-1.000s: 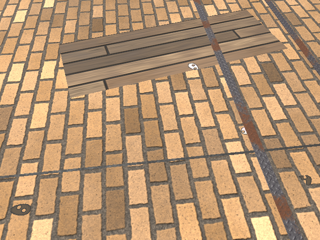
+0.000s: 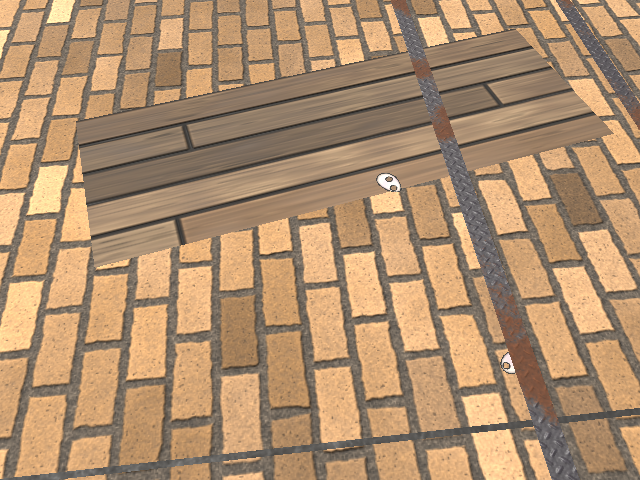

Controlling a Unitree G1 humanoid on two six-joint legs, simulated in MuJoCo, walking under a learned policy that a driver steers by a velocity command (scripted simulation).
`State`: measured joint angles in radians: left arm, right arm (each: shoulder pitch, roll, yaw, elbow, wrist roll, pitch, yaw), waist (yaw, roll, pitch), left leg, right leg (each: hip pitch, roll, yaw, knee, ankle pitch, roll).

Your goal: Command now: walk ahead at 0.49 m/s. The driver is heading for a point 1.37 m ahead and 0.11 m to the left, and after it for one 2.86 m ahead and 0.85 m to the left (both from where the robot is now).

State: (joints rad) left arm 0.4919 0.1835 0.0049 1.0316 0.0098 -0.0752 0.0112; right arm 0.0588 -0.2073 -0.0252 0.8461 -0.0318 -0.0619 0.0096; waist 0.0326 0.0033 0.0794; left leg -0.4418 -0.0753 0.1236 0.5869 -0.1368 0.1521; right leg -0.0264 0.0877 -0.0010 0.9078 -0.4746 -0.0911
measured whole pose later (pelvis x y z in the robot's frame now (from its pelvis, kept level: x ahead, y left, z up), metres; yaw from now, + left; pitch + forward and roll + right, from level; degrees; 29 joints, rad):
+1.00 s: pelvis +0.53 -0.04 +0.02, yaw +1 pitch +0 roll -2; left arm 0.49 0.17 0.02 1.08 0.02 -0.10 0.01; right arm 0.01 -0.19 -0.02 0.88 -0.02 -0.04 0.03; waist 0.07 0.03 0.05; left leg -0.57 0.06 0.07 0.62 -0.05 0.06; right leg 0.11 0.09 -0.07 0.18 -0.29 -0.07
